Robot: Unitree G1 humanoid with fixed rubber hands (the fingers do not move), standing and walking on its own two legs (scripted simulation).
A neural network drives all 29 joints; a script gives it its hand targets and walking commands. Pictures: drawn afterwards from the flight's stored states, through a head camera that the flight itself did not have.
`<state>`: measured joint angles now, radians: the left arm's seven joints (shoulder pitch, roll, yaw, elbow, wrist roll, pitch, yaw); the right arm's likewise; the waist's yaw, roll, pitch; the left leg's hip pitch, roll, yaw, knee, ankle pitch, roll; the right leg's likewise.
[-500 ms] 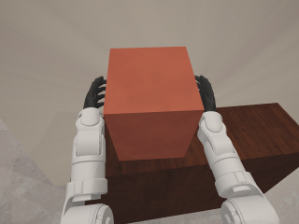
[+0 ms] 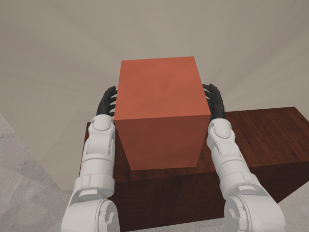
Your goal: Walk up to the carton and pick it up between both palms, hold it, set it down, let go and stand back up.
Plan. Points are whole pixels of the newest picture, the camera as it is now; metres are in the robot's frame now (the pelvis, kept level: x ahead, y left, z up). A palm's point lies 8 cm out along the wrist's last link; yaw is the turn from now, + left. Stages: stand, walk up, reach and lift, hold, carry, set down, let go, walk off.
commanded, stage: set down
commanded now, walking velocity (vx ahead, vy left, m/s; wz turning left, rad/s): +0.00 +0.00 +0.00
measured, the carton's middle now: (160, 116) +0.42 -0.03 +0.08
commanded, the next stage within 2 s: none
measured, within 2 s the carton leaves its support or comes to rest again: neither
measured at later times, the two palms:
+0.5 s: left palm (110, 117) +0.41 +0.11 +0.09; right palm (215, 115) +0.38 -0.18 +0.10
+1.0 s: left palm (117, 119) +0.42 +0.10 +0.06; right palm (217, 116) +0.40 -0.19 +0.08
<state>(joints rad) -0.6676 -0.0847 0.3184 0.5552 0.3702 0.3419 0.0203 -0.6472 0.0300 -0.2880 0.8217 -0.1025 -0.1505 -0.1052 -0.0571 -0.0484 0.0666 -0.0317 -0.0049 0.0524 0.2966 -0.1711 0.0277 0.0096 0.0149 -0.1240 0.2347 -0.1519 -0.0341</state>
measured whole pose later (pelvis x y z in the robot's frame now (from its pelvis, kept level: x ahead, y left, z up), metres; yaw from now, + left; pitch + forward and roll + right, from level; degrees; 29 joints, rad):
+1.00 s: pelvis +0.02 -0.01 +0.00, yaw -3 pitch +4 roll +0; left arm -0.74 -0.11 0.46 0.83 0.39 0.11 0.05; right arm -0.72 0.07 -0.55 0.93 -0.34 -0.22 -0.03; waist -0.03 -0.03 -0.01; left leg -0.19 0.02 0.10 0.29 -0.18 0.02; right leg -0.17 0.03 -0.09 0.26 -0.15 -0.04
